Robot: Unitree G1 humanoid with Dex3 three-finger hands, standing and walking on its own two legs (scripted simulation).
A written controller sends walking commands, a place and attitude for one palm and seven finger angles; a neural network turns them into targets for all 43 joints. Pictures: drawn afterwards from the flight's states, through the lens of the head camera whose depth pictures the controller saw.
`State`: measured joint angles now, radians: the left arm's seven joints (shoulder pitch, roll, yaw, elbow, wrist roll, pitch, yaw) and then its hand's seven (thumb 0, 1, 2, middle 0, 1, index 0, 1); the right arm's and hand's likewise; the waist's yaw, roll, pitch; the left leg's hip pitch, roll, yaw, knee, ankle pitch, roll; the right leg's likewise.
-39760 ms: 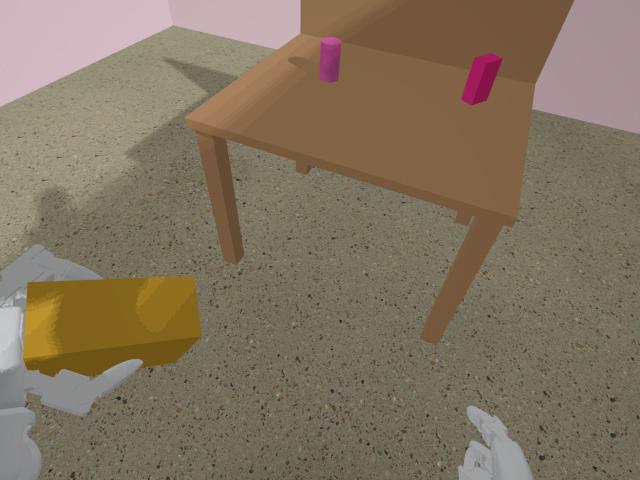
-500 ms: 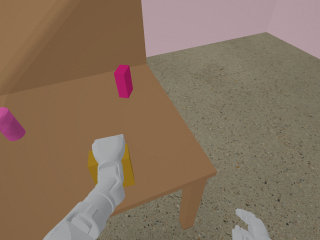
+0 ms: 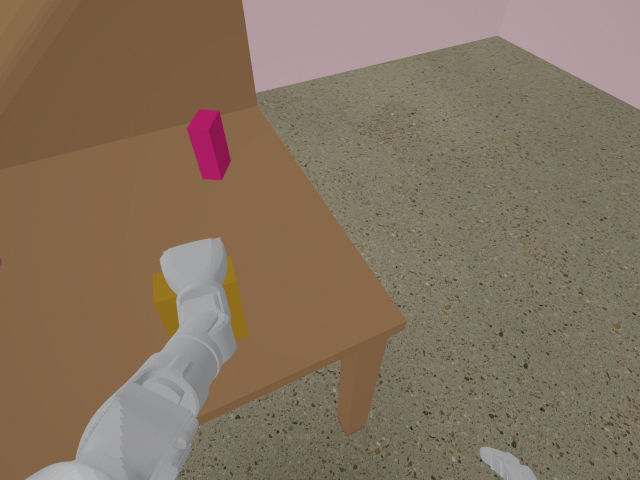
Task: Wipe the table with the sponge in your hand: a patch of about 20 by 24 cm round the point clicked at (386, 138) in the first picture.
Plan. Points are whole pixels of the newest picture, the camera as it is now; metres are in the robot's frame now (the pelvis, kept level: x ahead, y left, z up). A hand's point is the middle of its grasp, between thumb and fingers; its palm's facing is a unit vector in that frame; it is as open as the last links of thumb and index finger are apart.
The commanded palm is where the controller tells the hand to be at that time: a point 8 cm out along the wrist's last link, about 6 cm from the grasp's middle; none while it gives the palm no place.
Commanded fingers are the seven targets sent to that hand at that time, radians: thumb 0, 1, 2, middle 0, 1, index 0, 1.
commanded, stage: wipe forward along the third lane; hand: left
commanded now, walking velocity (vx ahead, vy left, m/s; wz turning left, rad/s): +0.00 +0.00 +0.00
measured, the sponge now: (206, 316) +0.37 +0.19 -0.06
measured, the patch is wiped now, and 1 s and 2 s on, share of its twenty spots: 0.70 0.95 1.00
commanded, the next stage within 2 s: wipe back along the third lane in 1.22 s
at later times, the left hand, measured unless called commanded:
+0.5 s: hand (199, 264) +0.43 +0.20 -0.01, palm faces -0.12 +0.00 -0.99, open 10.2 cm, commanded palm +0.42 +0.21 +0.02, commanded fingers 0.00 0.10 1.30 -1.20 -1.60 -1.20 -1.60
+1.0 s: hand (188, 246) +0.47 +0.23 -0.01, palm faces -0.11 +0.01 -0.99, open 10.2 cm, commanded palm +0.46 +0.22 +0.02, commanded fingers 0.00 0.10 1.30 -1.20 -1.60 -1.20 -1.60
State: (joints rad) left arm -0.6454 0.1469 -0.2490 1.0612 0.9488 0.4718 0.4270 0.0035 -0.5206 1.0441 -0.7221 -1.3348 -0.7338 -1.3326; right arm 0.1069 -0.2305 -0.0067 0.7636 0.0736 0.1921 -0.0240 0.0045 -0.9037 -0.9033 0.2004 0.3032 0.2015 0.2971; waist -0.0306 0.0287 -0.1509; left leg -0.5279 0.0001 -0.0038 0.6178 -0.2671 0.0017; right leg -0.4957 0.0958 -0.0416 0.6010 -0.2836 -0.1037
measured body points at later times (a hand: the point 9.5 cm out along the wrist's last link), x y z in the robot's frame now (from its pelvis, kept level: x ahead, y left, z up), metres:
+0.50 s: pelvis +0.00 +0.00 -0.01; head +0.06 +0.00 +0.44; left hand +0.44 +0.20 +0.05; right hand +0.08 -0.26 -0.14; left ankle +0.02 +0.12 -0.72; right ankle +0.00 -0.05 -0.72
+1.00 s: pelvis +0.00 +0.03 -0.02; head +0.08 +0.04 +0.42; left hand +0.47 +0.23 +0.05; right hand +0.05 -0.23 -0.15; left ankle +0.02 +0.12 -0.72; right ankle +0.00 -0.05 -0.72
